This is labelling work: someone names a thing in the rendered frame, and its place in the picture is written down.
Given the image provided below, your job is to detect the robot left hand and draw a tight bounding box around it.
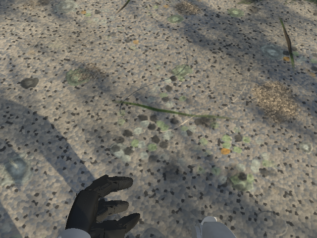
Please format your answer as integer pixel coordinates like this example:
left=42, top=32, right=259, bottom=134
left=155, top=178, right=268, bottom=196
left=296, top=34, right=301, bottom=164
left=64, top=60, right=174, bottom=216
left=65, top=175, right=141, bottom=238

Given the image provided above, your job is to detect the robot right thigh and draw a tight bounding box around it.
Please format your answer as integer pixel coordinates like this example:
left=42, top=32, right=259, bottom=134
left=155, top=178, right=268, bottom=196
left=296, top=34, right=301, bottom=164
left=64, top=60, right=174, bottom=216
left=191, top=221, right=237, bottom=238

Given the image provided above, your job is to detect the left robot forearm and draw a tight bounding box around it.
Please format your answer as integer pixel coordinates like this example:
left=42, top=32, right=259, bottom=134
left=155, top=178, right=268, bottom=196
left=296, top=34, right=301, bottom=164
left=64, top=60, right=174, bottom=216
left=56, top=228, right=91, bottom=238

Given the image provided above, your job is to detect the right robot shin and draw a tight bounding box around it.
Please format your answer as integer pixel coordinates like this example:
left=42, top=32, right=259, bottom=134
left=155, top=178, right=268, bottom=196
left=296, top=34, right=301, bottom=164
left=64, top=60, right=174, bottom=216
left=201, top=216, right=217, bottom=225

